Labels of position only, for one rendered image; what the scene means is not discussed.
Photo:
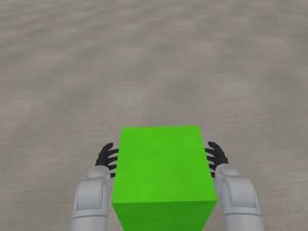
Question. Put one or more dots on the robot right hand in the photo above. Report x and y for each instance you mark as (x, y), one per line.
(219, 156)

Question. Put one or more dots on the robot left hand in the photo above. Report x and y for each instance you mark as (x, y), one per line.
(103, 159)

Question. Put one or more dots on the robot right forearm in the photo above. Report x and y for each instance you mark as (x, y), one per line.
(239, 200)

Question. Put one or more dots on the robot left forearm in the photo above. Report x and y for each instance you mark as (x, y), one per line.
(91, 201)

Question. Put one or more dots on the carton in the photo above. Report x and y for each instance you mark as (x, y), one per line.
(163, 181)

